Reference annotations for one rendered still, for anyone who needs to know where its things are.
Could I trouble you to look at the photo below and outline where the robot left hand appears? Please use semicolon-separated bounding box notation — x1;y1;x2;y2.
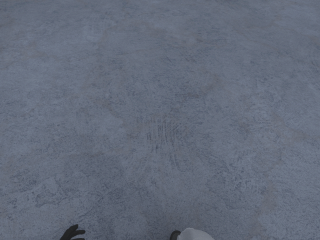
60;224;86;240

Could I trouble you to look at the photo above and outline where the robot right thigh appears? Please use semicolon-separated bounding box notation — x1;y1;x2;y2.
177;229;214;240

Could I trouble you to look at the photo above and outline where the right robot foot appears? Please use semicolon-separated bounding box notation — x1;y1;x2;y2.
170;230;181;240

